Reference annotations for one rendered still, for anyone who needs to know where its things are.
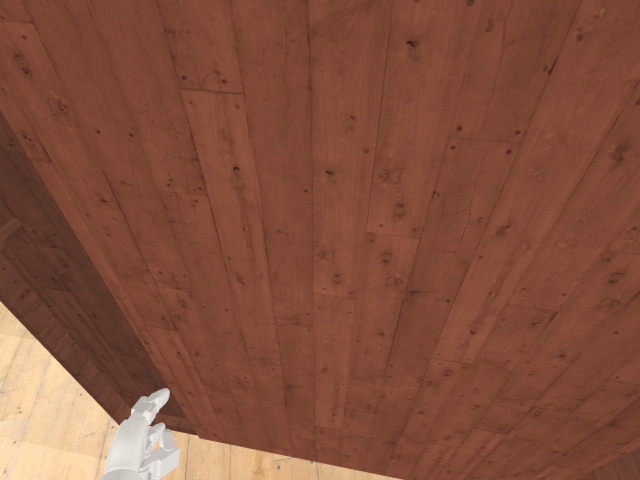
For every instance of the robot left hand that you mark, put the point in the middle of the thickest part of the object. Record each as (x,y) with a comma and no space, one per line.
(133,441)

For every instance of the wardrobe door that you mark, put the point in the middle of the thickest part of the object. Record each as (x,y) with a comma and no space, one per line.
(395,236)
(49,257)

